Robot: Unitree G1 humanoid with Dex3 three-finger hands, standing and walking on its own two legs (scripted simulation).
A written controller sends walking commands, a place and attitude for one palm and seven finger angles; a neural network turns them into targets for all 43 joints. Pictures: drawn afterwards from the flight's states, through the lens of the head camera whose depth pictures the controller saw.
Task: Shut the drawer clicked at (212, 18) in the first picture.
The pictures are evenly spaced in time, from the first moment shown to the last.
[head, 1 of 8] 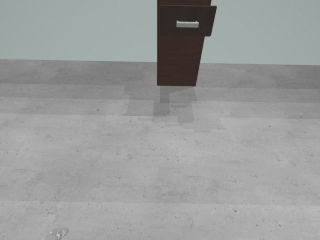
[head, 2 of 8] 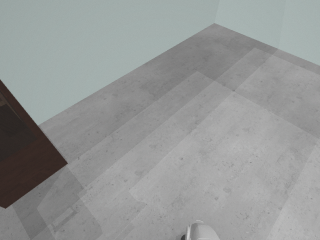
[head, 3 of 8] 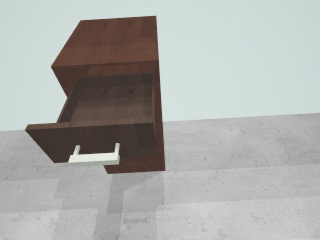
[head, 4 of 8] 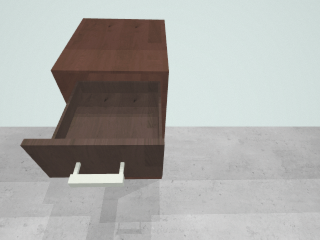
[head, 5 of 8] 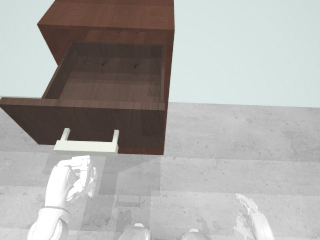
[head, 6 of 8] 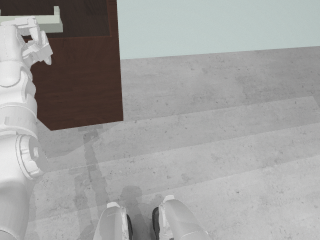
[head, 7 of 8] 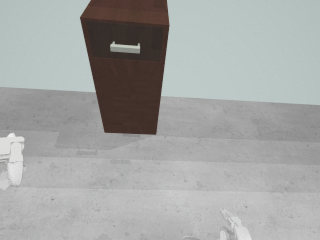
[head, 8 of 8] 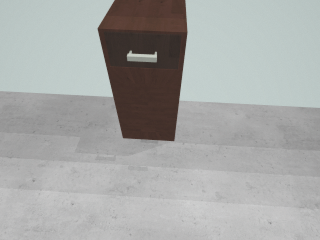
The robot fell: no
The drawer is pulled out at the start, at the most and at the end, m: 0.30 0.30 0.00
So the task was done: yes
